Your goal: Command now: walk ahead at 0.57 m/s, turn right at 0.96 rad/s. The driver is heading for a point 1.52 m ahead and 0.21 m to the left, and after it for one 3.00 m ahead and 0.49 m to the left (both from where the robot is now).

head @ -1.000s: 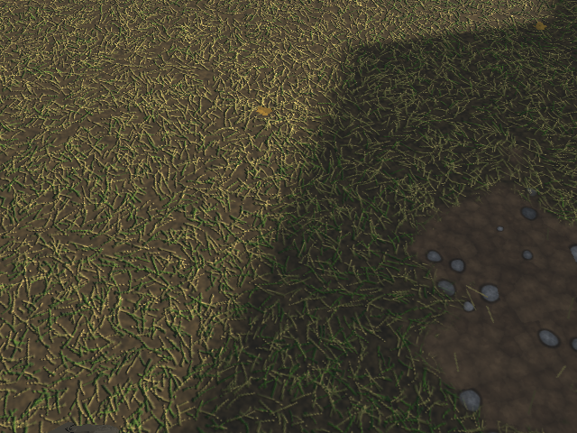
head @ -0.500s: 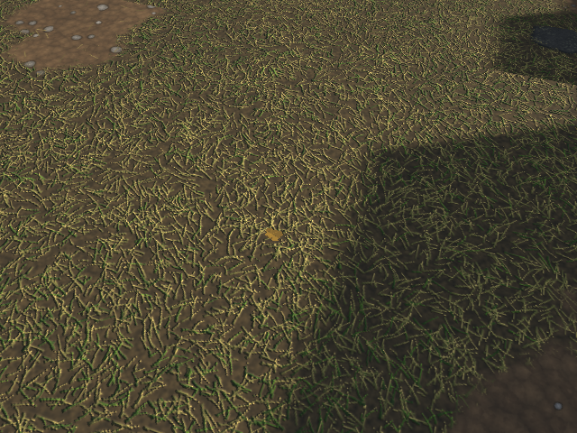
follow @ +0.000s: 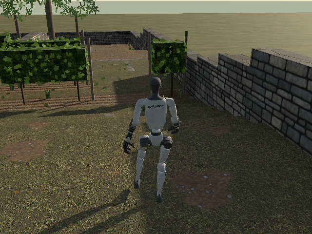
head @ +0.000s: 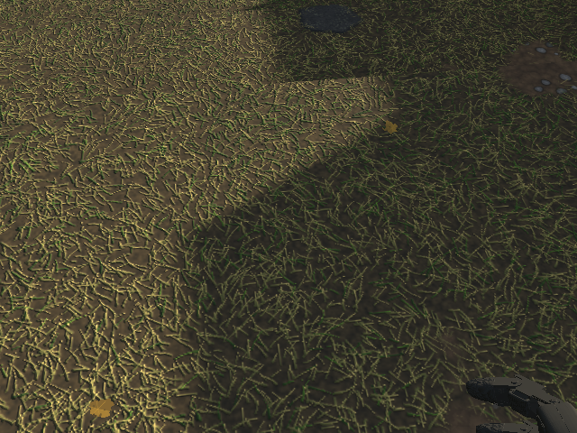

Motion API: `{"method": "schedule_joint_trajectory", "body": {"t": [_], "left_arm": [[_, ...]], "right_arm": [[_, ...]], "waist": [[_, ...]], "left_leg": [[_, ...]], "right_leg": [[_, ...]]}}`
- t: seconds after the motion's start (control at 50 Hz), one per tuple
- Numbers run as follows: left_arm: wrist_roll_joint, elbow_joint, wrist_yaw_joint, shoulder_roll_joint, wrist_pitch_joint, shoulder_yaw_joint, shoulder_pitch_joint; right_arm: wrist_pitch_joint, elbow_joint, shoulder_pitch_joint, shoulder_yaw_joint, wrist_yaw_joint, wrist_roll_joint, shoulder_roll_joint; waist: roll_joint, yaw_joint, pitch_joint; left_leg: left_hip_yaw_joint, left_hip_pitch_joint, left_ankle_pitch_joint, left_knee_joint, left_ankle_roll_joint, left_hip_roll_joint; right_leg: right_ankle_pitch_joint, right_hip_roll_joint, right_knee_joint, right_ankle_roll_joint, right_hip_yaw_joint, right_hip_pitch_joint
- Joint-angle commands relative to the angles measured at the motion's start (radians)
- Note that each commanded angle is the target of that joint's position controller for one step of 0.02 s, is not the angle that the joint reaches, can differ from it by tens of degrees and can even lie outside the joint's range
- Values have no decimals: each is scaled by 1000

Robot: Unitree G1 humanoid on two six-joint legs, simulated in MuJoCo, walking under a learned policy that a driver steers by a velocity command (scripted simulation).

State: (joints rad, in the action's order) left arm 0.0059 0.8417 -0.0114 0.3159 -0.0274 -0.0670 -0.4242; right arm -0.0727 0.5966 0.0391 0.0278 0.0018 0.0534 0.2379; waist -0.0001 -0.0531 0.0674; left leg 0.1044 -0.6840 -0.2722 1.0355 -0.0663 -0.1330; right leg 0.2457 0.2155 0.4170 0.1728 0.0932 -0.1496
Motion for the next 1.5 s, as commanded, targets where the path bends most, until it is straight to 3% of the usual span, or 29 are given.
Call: {"method": "schedule_joint_trajectory", "body": {"t": [0.02,0.1,0.14,0.16,0.18,0.2,0.22,0.26,0.3,0.36,0.52,0.56,0.58,0.62,0.68,0.78,0.88,0.98,1.0,1.02,1.04,1.08,1.16,1.3,1.38,1.44,1.46,1.48,1.5], "left_arm": [[-74,-138,25,108,-30,-39,121],[-43,-100,62,138,6,-50,63],[-27,-106,66,82,10,-37,67],[-4,-137,63,6,11,-8,77],[-14,-126,46,-60,6,14,-172],[9,-61,28,28,11,9,-232],[-43,-73,17,59,25,2,-217],[3,-160,41,139,45,-17,149],[20,-200,50,84,41,-8,203],[7,-201,59,17,20,12,213],[-18,-208,33,62,16,-9,305],[0,-197,35,121,9,-30,263],[38,-208,35,162,12,-34,281],[51,-252,45,72,2,-16,414],[11,-264,62,37,10,-1,449],[21,-230,67,91,33,-23,324],[-18,-212,35,187,13,-64,264],[-56,-157,-16,107,-21,-29,267],[-39,-164,-28,30,-32,1,302],[-26,-230,-43,-33,-57,19,329],[60,-239,-26,7,-29,7,392],[28,-217,-39,61,-18,-16,380],[23,-139,-75,83,21,-29,251],[21,-209,-97,14,23,15,431],[3,-214,-75,27,31,23,344],[7,-73,-36,163,20,-48,-158],[-18,-70,-15,220,34,-76,-98],[12,-117,-21,302,44,-84,6],[5,-132,-15,257,40,-83,-5]], "right_arm": [[-38,-82,-82,-37,-14,-46,80],[-63,-83,-45,-85,-22,-79,156],[-66,-22,151,-103,-15,-45,171],[-68,13,296,-100,-7,-26,188],[-67,34,307,-90,9,15,203],[-54,40,327,-91,23,-6,161],[-41,55,191,-99,29,-46,191],[-2,-20,51,-87,17,-60,147],[13,-10,67,-107,16,-59,197],[28,6,115,-122,2,-55,198],[103,-30,146,-163,-43,-83,222],[112,-36,186,-154,-44,-93,177],[109,-54,188,-150,-44,-106,155],[99,-26,251,-184,-30,-84,265],[123,6,300,-168,-29,-74,202],[118,-89,137,-132,-5,-84,151],[107,-115,101,-113,26,-84,148],[62,35,344,-115,18,-78,140],[52,78,496,-135,10,-75,188],[39,61,556,-154,-1,-53,318],[42,40,582,-152,-9,34,319],[32,39,402,-110,-8,9,208],[-5,53,313,-84,-2,-18,139],[-30,173,399,-85,-16,-18,128],[-13,209,400,-98,-42,-14,214],[23,170,287,-120,-38,-6,279],[8,151,230,-90,-16,-7,147],[-20,25,256,-69,1,-27,105],[-46,10,156,-69,1,-11,163]], "waist": [[72,18,-37],[-88,18,-143],[-121,102,-258],[-31,154,-374],[292,27,-509],[211,63,-533],[239,-22,-465],[-2,55,-209],[16,25,-118],[105,19,-181],[167,30,-144],[51,26,-184],[-188,41,-177],[-170,106,-127],[-95,102,-86],[-118,11,-101],[-154,-9,-134],[-56,140,-85],[62,221,-132],[308,214,-179],[198,293,-153],[138,171,30],[130,76,34],[68,86,127],[126,-1,-9],[95,-241,-245],[-172,-174,-172],[-265,-41,-263],[-38,-97,-234]], "left_leg": [[-87,287,225,-337,-13,164],[-41,429,488,-616,-9,222],[-78,604,682,-652,34,190],[70,830,960,-547,99,12],[556,1067,1197,-525,347,-283],[587,983,1210,-527,370,-240],[678,957,602,-578,432,-278],[537,587,159,-718,325,-85],[439,438,212,-752,265,26],[369,427,447,-736,260,69],[522,328,-167,-788,192,106],[421,189,-331,-617,115,200],[189,63,-355,-337,80,314],[84,51,-220,6,18,216],[10,8,-114,244,-25,172],[-80,-46,-49,60,-77,62],[-143,138,-104,-171,6,44],[-209,704,-24,-611,131,144],[-38,953,-61,-651,160,25],[345,1124,-143,-684,255,-245],[452,978,-278,-815,268,-340],[220,793,-287,-863,182,-214],[-75,663,-38,-936,136,-110],[-320,728,360,-984,112,-94],[-398,847,1375,-716,76,-114],[-357,595,1231,27,119,-112],[-332,265,125,425,96,108],[-122,-126,-174,671,55,227],[4,-194,-93,624,72,148]], "right_leg": [[-588,-137,-75,47,199,-287],[-344,-146,75,-58,284,-93],[-450,-121,353,-131,194,0],[-63,-87,654,-177,133,-106],[514,29,994,-214,157,-351],[466,-46,1046,-234,201,-304],[358,-138,1118,-232,159,-462],[200,-170,974,-237,32,-474],[183,-159,759,-221,19,-394],[226,-125,467,-220,-6,-260],[-8,-122,67,-185,53,-50],[-20,-302,-78,-96,156,145],[-21,-506,-150,20,367,135],[-109,-554,-153,51,331,-4],[-215,-460,-123,19,137,-26],[-367,-468,-106,62,5,115],[183,-524,-218,27,4,38],[271,-457,-75,-6,-67,-280],[228,-375,206,-66,-142,-474],[359,-261,612,-125,-171,-800],[306,-190,729,-103,-38,-883],[64,-246,741,-109,44,-857],[-118,-259,775,-155,-28,-702],[-213,-274,499,-67,-200,-708],[-97,-141,367,30,-335,-408],[103,-79,251,106,-195,204],[217,-230,147,139,85,325],[360,-431,-65,335,702,502],[365,-462,-169,306,749,467]]}}
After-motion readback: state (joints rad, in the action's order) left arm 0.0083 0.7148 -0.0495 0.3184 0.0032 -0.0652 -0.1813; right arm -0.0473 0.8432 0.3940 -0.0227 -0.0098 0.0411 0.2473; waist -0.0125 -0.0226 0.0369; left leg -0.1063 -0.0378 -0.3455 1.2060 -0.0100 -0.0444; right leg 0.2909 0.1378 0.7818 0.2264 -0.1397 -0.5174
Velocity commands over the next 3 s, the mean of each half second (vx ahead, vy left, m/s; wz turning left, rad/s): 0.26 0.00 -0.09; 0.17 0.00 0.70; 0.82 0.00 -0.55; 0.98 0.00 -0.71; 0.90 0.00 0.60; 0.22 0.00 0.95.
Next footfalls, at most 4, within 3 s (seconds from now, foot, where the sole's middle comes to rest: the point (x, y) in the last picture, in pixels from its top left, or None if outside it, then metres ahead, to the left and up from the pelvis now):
0.16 left None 0.38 0.14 -0.77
0.54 right None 0.34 -0.05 -0.77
1.00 left None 0.24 0.22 -0.77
1.44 right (236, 336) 0.68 0.19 -0.77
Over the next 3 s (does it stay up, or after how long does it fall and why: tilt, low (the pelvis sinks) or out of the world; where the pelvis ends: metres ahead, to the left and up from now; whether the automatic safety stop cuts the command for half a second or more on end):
stays up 1.78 0.08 -0.14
